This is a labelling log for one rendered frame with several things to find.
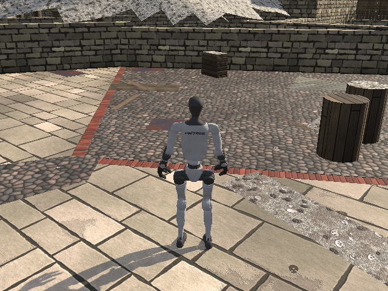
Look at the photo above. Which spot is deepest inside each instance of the robot right forearm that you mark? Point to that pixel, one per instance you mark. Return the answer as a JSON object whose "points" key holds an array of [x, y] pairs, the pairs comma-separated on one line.
{"points": [[222, 159]]}

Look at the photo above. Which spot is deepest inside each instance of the right robot thigh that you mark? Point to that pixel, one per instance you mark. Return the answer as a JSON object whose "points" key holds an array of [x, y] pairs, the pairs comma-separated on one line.
{"points": [[208, 178]]}

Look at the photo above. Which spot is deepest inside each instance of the right robot upper arm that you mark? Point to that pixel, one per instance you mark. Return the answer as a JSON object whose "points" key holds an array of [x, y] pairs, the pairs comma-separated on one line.
{"points": [[214, 129]]}

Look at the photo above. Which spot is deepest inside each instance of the right robot hand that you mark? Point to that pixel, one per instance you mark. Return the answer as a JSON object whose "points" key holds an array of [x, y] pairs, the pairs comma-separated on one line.
{"points": [[225, 169]]}

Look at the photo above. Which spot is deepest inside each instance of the robot left foot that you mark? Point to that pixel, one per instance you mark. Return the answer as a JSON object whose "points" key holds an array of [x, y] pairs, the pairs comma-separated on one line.
{"points": [[180, 243]]}

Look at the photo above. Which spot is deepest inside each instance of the left robot upper arm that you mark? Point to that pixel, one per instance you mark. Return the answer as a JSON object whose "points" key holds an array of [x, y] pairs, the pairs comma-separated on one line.
{"points": [[175, 128]]}

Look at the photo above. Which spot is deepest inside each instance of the robot left forearm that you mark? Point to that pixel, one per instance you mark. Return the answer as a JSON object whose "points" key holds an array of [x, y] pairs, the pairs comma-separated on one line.
{"points": [[164, 160]]}

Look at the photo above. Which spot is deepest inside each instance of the left robot hand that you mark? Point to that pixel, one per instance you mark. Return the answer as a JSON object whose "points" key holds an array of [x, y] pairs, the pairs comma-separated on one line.
{"points": [[166, 169]]}

